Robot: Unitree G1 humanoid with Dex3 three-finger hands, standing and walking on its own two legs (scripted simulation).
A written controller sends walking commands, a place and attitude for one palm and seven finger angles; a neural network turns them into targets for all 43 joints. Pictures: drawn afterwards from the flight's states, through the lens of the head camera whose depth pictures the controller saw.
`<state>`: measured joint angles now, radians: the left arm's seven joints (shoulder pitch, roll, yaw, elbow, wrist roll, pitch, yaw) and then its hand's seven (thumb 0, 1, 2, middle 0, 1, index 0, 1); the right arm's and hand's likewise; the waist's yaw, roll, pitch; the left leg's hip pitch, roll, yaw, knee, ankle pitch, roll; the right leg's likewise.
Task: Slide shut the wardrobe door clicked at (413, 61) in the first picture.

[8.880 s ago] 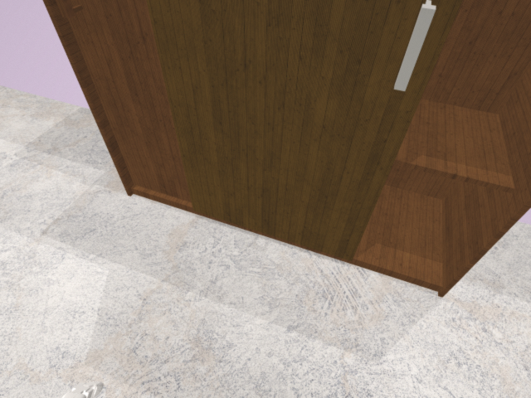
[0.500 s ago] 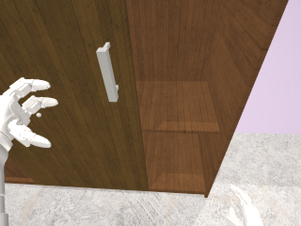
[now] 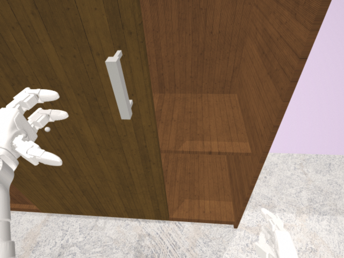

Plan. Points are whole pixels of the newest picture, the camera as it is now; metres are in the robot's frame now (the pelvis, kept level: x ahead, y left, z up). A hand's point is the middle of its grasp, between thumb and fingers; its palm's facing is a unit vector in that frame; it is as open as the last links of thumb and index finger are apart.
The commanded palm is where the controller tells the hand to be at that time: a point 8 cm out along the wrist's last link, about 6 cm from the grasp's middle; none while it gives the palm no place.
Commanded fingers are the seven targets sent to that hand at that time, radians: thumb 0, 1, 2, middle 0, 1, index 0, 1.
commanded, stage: move the hooked fingers beside the handle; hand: left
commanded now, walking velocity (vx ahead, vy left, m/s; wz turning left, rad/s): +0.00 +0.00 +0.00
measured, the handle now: (122, 85) +0.48 +0.18 +0.19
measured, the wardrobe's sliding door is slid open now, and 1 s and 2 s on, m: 0.37 0.37 0.37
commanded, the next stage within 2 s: none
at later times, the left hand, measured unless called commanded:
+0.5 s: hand (66, 115) +0.33 +0.26 +0.21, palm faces +0.08 -0.99 -0.07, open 14.0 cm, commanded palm +0.29 +0.30 +0.21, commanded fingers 0.00 -0.50 0.30 -0.30 -1.20 -0.30 -1.20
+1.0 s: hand (80, 105) +0.37 +0.25 +0.21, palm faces +0.07 -1.00 -0.04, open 14.0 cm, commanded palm +0.35 +0.30 +0.20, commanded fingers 0.00 -0.50 0.30 -0.30 -1.20 -0.30 -1.20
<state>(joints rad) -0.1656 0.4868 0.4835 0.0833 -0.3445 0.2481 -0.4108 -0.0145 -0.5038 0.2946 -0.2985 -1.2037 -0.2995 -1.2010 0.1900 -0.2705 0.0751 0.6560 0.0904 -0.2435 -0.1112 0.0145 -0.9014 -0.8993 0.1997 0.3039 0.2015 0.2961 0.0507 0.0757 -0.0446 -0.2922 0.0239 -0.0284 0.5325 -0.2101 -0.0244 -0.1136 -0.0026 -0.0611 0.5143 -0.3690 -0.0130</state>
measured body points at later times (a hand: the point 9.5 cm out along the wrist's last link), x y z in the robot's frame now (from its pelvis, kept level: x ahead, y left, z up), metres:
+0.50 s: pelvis +0.00 +0.01 +0.00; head -0.02 -0.02 +0.45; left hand +0.32 +0.31 +0.22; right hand +0.18 -0.23 -0.08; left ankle +0.05 +0.14 -0.73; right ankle -0.06 -0.10 -0.73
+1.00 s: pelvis +0.00 +0.01 +0.00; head -0.02 -0.02 +0.45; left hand +0.36 +0.30 +0.21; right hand +0.15 -0.24 -0.09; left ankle +0.05 +0.14 -0.73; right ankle -0.06 -0.10 -0.73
